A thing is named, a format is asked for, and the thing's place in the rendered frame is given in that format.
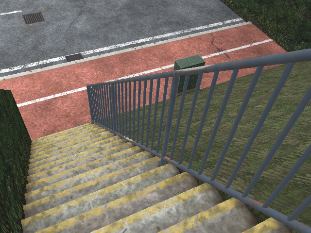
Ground stairs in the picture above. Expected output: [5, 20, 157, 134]
[21, 122, 291, 233]

